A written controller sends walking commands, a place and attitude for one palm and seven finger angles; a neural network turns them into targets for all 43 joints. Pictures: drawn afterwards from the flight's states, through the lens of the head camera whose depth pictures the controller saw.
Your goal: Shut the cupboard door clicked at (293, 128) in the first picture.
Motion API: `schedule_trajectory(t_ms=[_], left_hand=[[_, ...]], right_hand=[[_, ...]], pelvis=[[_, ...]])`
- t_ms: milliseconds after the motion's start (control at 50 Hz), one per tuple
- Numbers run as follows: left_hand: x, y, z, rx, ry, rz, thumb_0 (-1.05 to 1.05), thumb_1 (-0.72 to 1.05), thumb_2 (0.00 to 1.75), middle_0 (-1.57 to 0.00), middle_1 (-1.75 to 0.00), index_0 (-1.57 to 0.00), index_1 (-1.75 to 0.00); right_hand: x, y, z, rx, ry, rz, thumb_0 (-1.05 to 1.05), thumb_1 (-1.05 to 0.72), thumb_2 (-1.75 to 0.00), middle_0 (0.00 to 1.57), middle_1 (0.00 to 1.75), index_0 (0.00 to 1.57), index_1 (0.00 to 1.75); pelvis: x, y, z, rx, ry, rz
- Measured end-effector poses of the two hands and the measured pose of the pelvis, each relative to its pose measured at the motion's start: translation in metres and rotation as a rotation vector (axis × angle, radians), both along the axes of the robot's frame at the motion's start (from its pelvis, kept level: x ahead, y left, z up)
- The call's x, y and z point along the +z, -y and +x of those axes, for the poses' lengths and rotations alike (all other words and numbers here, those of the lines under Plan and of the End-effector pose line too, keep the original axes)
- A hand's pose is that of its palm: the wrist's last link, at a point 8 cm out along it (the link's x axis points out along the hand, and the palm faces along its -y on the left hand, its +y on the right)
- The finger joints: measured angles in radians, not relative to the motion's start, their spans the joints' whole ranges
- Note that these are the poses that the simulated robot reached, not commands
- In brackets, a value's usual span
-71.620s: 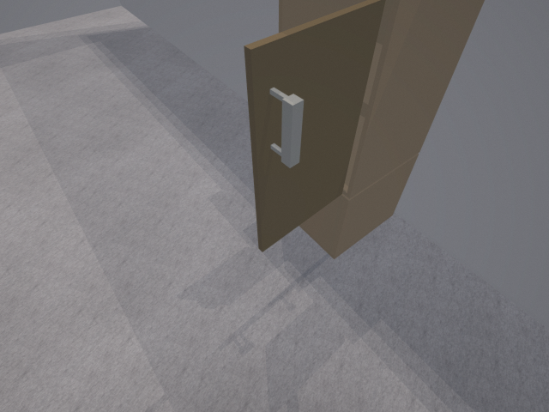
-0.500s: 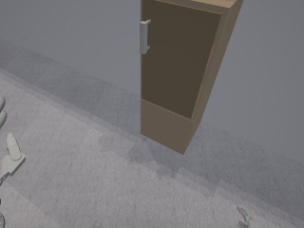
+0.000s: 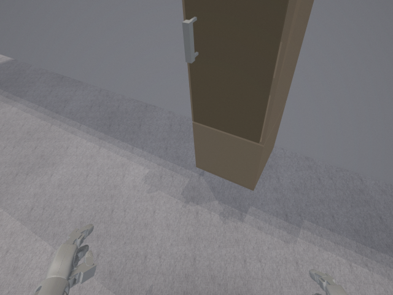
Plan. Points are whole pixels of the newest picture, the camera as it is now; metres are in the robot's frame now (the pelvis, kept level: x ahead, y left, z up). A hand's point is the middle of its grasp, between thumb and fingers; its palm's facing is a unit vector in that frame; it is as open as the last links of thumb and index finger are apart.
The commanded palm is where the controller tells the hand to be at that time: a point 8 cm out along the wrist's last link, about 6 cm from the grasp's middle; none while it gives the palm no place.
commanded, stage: let the arm hang, fingers relaxed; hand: left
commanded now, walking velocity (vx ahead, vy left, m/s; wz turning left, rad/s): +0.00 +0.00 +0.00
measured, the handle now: (192, 40) +0.94 +0.07 +0.10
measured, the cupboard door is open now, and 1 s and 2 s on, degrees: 0 0 0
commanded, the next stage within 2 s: look to check the result in 0.94 s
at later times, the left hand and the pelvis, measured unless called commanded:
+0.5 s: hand out of the picture -0.07 +0.20 -0.16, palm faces +0.03 -0.97 -0.23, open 7.3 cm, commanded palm none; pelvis -0.01 +0.01 +0.01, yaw -1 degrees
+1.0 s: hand out of the picture -0.01 +0.19 -0.16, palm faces +0.02 -0.98 -0.19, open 7.4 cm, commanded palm none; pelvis -0.01 +0.01 +0.02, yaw -1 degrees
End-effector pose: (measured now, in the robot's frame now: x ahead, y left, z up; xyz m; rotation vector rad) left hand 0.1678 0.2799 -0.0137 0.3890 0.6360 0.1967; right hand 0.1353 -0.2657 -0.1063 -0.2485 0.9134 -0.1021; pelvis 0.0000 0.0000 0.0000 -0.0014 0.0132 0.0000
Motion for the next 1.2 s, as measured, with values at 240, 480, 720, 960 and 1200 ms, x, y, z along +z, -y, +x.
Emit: schedule_trajectory(t_ms=[240, 480, 720, 960, 1200], left_hand=[[-0.125, 0.045, -0.175, 0.189, -0.695, -0.267, -0.01, 0.99, 0.89, -0.21, -0.31, -0.21, -0.3], [-0.111, 0.03, -0.238, 0.261, -0.855, -0.225, 0.01, 0.92, 0.89, -0.2, -0.3, -0.2, -0.29], [-0.116, 0.045, -0.194, 0.2, -0.73, -0.258, 0.01, 0.91, 0.89, -0.2, -0.3, -0.2, -0.29], [-0.117, 0.048, -0.178, 0.181, -0.706, -0.258, 0.01, 0.91, 0.89, -0.2, -0.3, -0.2, -0.29], [-0.112, 0.03, -0.177, 0.193, -0.725, -0.215, 0.01, 0.91, 0.89, -0.2, -0.3, -0.2, -0.29]], right_hand=[[-0.01, -0.018, -0.136, -0.101, -0.439, -0.023, 0.01, -0.9, -0.9, 0.2, 0.3, 0.2, 0.29], [-0.026, -0.062, -0.179, -0.165, -0.527, 0.092, 0.01, -0.9, -0.9, 0.2, 0.3, 0.2, 0.29], [-0.028, -0.069, -0.164, -0.175, -0.453, 0.111, 0.01, -0.9, -0.9, 0.2, 0.3, 0.2, 0.29], [-0.023, -0.053, -0.166, -0.189, -0.46, 0.08, 0.01, -0.9, -0.9, 0.2, 0.3, 0.2, 0.29], [-0.02, -0.036, -0.158, -0.185, -0.467, 0.047, 0.01, -0.9, -0.9, 0.2, 0.3, 0.2, 0.29]], pelvis=[[0.01, 0.0, -0.012, 0.01, 0.03, -0.014], [0.015, -0.012, -0.014, -0.008, 0.042, -0.01], [0.015, -0.015, -0.015, -0.021, 0.05, -0.001], [0.016, -0.01, -0.014, -0.02, 0.05, -0.002], [0.017, -0.008, -0.009, -0.022, 0.053, -0.004]])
